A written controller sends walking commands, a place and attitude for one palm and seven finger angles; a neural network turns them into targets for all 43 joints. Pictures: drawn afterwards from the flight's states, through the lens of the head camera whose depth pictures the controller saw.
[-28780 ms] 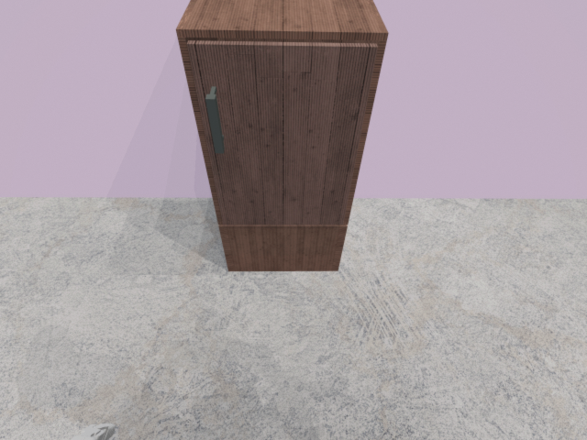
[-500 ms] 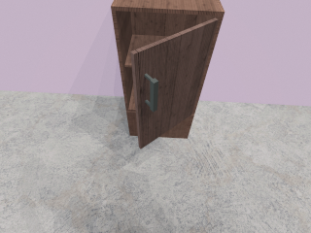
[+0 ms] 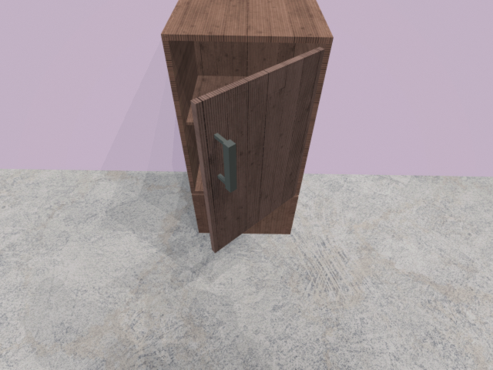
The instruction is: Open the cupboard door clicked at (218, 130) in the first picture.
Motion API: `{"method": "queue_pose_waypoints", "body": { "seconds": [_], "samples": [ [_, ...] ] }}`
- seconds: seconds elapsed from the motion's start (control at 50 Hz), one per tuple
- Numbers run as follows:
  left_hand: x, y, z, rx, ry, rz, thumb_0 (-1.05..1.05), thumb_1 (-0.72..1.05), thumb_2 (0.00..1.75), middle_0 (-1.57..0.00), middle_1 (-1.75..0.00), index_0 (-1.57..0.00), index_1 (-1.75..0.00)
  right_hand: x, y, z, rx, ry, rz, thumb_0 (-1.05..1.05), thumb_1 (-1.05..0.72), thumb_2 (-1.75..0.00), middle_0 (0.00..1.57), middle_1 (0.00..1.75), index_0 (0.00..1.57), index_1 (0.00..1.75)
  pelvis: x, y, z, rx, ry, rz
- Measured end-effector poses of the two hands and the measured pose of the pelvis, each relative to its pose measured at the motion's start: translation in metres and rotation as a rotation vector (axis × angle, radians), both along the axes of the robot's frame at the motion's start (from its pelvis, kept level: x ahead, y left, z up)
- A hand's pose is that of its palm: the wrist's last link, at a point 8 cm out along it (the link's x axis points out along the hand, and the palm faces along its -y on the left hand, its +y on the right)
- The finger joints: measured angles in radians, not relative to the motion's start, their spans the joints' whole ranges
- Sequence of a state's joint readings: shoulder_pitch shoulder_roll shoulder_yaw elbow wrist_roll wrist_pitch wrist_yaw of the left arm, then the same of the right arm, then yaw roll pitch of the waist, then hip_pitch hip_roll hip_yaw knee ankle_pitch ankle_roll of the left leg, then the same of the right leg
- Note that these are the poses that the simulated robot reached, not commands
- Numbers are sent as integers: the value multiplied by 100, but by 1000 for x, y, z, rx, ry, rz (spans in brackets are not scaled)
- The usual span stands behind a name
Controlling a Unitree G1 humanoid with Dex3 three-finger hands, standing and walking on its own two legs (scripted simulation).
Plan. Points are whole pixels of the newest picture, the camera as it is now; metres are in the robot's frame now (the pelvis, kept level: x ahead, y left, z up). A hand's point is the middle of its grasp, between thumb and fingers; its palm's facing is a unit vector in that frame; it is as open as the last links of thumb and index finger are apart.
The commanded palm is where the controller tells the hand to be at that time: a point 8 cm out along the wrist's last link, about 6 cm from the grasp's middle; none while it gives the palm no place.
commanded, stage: let the arm hang, fingers relaxed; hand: left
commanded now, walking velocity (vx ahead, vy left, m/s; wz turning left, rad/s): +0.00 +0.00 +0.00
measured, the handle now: (225, 163) +0.57 +0.08 -0.03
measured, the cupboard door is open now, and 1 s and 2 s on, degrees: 41 41 41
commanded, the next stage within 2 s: look to check the result in 0.08 s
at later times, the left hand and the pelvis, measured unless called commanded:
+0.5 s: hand out of the picture -0.01 +0.14 -0.18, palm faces +0.05 -0.99 -0.16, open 7.4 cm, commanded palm none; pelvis +0.02 -0.01 +0.00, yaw +0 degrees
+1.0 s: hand out of the picture +0.02 +0.15 -0.18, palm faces +0.00 -0.98 -0.18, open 7.4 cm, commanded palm none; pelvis +0.03 -0.02 +0.00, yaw -4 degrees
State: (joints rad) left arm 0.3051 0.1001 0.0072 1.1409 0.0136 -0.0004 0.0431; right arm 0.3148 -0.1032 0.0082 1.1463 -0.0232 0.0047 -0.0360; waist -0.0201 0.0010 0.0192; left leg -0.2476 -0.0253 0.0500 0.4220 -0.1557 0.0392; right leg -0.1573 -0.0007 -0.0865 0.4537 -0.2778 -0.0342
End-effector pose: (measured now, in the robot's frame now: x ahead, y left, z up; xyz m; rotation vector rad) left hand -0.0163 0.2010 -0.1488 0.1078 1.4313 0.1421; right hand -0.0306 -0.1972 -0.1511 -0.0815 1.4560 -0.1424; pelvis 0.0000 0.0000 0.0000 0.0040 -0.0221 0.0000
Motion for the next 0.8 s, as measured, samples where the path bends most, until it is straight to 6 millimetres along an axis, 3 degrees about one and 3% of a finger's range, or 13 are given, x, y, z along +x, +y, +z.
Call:
{"method": "queue_pose_waypoints", "body": {
  "seconds": [0.18,0.38,0.8],
  "samples": [
    [1,-2,2,9,22,12,0,91,90,-20,-30,-20,-30,4,-8,2,-7,31,8,0,-91,-90,20,30,20,29,9,-5,1,0,-1,4],
    [1,-8,3,5,47,21,0,91,90,-20,-30,-20,-30,25,-13,2,-9,12,23,0,-91,-90,20,30,20,29,18,-10,2,1,-1,5],
    [21,-17,4,7,37,20,0,90,90,-20,-30,-20,-30,49,-28,3,-27,1,36,0,-92,-90,20,30,20,29,36,-18,2,8,1,2]
  ]
}}
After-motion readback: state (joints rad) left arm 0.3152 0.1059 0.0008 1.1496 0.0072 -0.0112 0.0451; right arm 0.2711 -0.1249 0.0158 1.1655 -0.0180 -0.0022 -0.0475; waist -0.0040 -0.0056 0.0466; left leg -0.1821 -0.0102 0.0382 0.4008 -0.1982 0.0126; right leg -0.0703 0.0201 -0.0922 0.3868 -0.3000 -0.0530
